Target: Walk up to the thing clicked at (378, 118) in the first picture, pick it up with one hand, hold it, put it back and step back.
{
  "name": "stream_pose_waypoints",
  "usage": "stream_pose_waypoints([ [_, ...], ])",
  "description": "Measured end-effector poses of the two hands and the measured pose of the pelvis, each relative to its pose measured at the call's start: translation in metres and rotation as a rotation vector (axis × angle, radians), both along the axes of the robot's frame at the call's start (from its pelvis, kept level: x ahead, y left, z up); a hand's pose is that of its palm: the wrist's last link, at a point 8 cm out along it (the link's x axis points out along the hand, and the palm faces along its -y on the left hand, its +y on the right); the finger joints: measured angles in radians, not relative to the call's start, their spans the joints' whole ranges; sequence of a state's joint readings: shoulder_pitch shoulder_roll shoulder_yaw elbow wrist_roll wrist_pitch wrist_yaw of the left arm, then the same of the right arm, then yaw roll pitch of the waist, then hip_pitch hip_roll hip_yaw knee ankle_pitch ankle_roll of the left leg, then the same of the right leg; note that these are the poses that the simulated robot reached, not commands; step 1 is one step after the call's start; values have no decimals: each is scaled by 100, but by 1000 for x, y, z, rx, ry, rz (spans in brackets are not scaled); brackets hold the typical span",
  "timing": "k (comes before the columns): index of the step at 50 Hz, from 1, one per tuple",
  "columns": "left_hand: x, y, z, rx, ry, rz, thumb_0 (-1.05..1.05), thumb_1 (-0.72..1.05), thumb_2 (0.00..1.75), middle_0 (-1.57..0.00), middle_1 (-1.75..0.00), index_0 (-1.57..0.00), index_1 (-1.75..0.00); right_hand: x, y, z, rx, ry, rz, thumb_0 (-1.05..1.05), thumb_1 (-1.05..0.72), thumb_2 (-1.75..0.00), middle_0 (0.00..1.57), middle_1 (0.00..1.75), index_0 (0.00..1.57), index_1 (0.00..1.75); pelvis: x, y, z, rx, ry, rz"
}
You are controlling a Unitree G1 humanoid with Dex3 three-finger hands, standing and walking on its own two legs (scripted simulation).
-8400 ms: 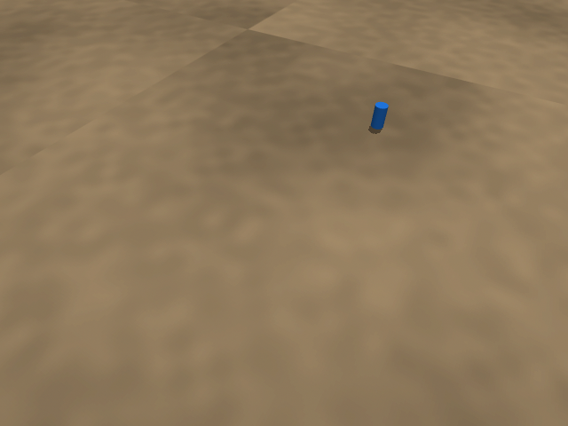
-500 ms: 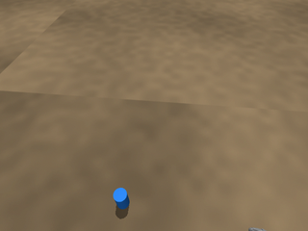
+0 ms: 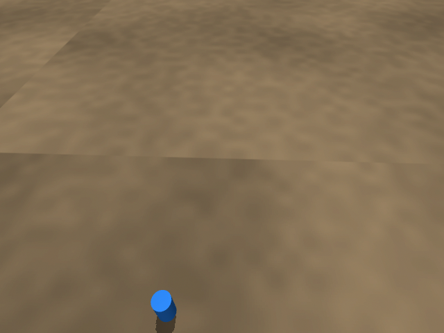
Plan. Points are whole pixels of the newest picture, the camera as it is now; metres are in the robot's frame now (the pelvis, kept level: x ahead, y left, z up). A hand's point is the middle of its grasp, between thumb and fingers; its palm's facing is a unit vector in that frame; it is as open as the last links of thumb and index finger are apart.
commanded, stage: walk up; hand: left
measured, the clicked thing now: (164, 306) +0.38 +0.24 -0.70
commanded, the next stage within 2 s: none
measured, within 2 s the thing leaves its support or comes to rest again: neither
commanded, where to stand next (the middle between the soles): +0.06 +0.01 m, yaw +2 degrees
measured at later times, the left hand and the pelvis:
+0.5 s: hand out of the picture +0.15 +0.27 -0.16, palm faces +0.04 -0.92 -0.39, open 7.4 cm; pelvis +0.03 +0.01 -0.01, yaw +1 degrees
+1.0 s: hand out of the picture +0.04 +0.31 -0.15, palm faces +0.07 -0.91 -0.40, open 7.4 cm; pelvis +0.02 +0.02 -0.01, yaw +4 degrees
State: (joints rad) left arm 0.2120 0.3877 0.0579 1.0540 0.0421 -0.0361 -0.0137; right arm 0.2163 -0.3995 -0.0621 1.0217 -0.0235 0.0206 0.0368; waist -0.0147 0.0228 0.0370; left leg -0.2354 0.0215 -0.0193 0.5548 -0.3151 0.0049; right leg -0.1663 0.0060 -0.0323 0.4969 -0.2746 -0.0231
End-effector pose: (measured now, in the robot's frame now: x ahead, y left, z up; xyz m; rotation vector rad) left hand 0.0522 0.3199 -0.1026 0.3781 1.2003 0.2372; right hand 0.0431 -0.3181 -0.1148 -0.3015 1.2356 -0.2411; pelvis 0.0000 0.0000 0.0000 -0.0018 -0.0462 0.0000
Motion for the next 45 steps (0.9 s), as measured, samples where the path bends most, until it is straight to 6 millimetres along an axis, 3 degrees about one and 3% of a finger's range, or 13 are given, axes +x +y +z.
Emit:
stream_pose_waypoints([
  [7,2,-13,7,3,27,55,0,90,90,-20,-30,-20,-30,26,0,-7,12,63,36,1,-91,-90,20,30,20,30,28,-2,5,-4,4,9],
  [14,37,-4,-15,-23,27,84,0,90,90,-20,-31,-20,-30,74,23,-15,9,33,75,1,-91,-90,20,30,20,30,48,9,-8,0,0,29],
  [22,85,-4,-20,-40,-54,57,0,90,90,-20,-30,-20,-30,122,37,-5,-5,-84,111,0,-91,-90,20,30,21,30,38,10,-9,-11,15,21],
  [25,88,-6,-17,-20,-79,31,0,90,90,-20,-30,-20,-30,134,31,-6,-3,-131,122,0,-90,-90,20,30,21,30,30,5,-13,-11,18,11],
  [28,77,-9,-18,20,-88,18,0,90,90,-20,-30,-20,-30,140,21,-15,14,-173,118,0,-90,-90,20,30,21,30,22,-3,-23,-10,14,3],
  [33,39,-9,-6,55,-31,18,0,90,90,-20,-30,-20,-30,125,15,-19,24,-151,91,0,-91,-90,20,30,20,30,9,-2,-18,11,17,2],
  [39,4,8,7,68,-36,52,0,90,90,-20,-31,-20,-30,78,18,-22,24,-28,127,0,-91,-90,20,30,20,30,6,7,-12,10,24,54],
  [45,-26,34,-9,32,-3,113,0,90,90,-20,-31,-20,-30,53,37,-15,1,12,156,1,-91,-90,20,30,20,30,9,23,-15,42,5,71],
])
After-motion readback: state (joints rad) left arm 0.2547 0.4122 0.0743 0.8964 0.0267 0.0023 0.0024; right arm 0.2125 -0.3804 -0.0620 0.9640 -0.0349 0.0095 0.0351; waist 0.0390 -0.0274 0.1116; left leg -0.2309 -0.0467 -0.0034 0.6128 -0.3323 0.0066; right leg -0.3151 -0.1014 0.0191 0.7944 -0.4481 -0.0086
